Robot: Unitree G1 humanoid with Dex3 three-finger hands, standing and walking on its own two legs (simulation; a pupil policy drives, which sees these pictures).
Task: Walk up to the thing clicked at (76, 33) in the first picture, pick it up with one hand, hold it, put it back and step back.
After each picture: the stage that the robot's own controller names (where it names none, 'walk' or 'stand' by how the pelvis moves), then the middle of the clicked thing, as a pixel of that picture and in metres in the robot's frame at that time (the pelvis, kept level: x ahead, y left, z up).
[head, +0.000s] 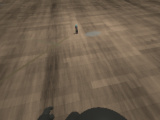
stand; (76, 29) +2.17 +0.48 -0.65
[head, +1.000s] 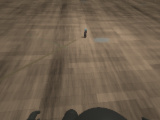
walk; (85, 33) +2.05 +0.17 -0.63
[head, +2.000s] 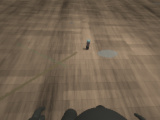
walk; (87, 44) +1.43 +0.05 -0.65
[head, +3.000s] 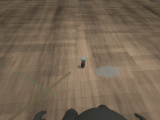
walk; (83, 62) +0.94 +0.13 -0.65
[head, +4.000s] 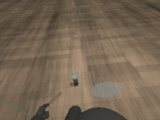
walk; (75, 80) +0.58 +0.24 -0.62
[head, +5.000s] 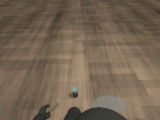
stand; (75, 92) +0.40 +0.19 -0.63
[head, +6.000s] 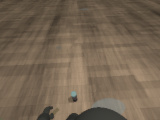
stand; (74, 96) +0.37 +0.20 -0.66
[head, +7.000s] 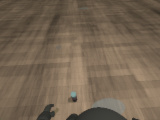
stand; (74, 97) +0.36 +0.20 -0.66
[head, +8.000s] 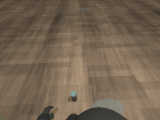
stand; (74, 96) +0.37 +0.20 -0.66
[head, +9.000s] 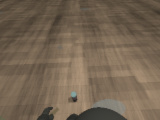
stand; (74, 97) +0.36 +0.20 -0.66
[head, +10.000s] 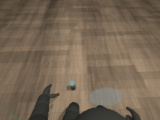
go down; (72, 85) +0.39 +0.20 -0.62
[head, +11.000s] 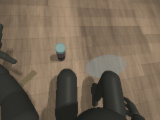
go down; (61, 53) +0.46 +0.23 -0.23
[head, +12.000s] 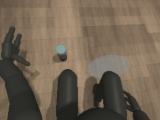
close in; (62, 54) +0.46 +0.22 -0.24
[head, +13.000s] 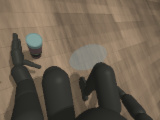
close in; (35, 48) +0.45 +0.26 -0.16
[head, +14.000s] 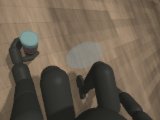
close; (30, 47) +0.44 +0.27 -0.16
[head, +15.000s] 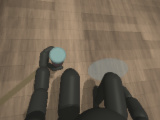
lift; (57, 60) +0.35 +0.25 -0.04
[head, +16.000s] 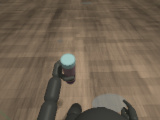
hold; (69, 71) +0.31 +0.15 +0.09
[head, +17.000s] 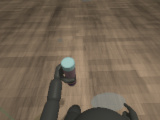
hold; (70, 74) +0.31 +0.15 +0.04
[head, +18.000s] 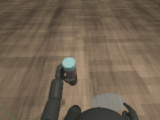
hold; (71, 73) +0.31 +0.15 +0.05
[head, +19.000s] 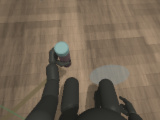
crouch; (64, 57) +0.41 +0.18 -0.04
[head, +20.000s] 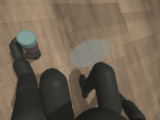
lower; (32, 48) +0.44 +0.26 -0.17
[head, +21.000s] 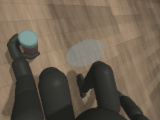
lower; (30, 47) +0.43 +0.26 -0.16
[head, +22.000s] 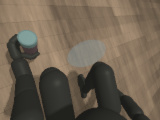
lower; (30, 48) +0.43 +0.27 -0.16
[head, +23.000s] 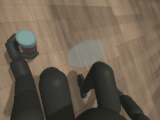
lower; (29, 47) +0.43 +0.27 -0.16
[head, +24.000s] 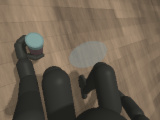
rest; (36, 49) +0.42 +0.26 -0.15
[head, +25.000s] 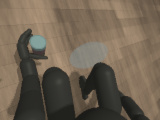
open; (39, 49) +0.43 +0.25 -0.17
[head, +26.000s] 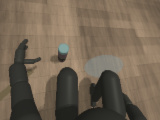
stand; (62, 54) +0.45 +0.21 -0.21
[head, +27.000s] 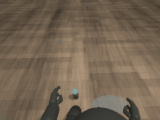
stand; (75, 94) +0.37 +0.16 -0.58
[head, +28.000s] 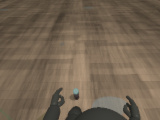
stand; (76, 94) +0.39 +0.17 -0.60
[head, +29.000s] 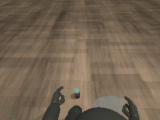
stand; (77, 93) +0.39 +0.16 -0.60
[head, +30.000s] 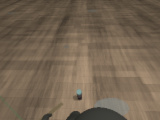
walk; (79, 95) +0.41 +0.15 -0.65
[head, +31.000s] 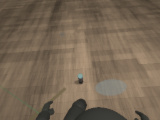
walk; (80, 79) +0.51 +0.17 -0.64
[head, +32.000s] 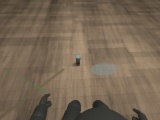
walk; (78, 60) +0.81 +0.19 -0.63
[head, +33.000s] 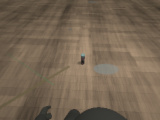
stand; (82, 59) +1.01 +0.16 -0.64
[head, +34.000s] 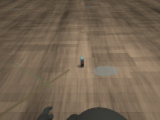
stand; (82, 62) +1.01 +0.18 -0.66
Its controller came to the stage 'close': yes
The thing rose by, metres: 0.69
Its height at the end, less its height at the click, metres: +0.00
